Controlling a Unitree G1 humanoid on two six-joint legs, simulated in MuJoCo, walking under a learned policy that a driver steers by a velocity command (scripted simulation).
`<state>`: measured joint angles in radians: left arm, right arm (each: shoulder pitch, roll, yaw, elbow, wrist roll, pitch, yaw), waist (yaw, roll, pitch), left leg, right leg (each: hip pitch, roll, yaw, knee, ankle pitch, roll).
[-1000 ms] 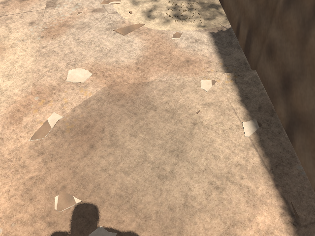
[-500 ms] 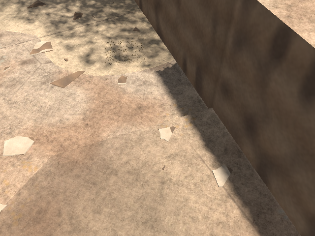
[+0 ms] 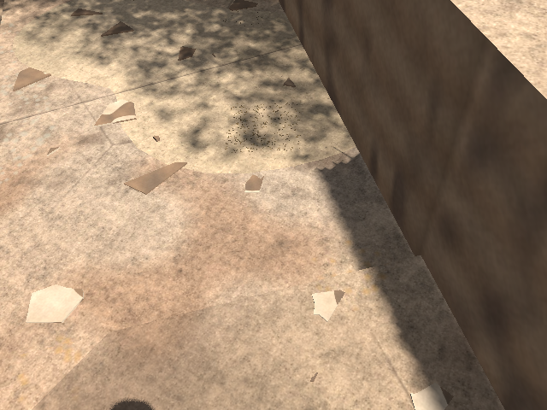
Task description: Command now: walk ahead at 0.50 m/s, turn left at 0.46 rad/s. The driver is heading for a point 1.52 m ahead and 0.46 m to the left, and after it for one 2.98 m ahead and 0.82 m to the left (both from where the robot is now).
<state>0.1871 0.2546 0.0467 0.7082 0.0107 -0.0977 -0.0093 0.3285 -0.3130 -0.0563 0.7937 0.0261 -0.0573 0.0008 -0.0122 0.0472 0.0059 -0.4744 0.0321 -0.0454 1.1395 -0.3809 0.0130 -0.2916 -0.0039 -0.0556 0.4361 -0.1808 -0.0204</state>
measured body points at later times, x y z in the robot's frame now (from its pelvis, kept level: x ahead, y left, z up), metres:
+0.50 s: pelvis +0.25 +0.09 -0.01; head +0.28 +0.12 +0.44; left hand +0.27 +0.40 -0.13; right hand +0.47 -0.13 -0.10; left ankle +0.28 +0.18 -0.74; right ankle +0.21 -0.10 -0.64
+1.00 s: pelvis +0.50 +0.13 -0.01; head +0.54 +0.14 +0.44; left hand +0.51 +0.44 -0.10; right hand +0.73 -0.07 -0.13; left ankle +0.35 +0.20 -0.65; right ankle +0.62 +0.08 -0.74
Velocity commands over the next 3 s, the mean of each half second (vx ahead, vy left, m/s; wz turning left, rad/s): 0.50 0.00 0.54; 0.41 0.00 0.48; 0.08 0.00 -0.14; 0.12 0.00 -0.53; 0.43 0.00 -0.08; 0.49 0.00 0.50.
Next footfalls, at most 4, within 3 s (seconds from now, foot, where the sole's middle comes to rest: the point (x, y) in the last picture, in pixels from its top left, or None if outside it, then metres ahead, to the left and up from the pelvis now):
0.36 left None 0.32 0.19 -0.78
0.84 right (257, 346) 0.65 0.10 -0.78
1.22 left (168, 399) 0.52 0.32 -0.78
1.88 left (169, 378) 0.58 0.32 -0.78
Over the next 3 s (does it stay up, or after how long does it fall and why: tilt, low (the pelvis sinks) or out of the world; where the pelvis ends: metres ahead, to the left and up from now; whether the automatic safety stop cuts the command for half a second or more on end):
stays up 1.06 0.22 -0.04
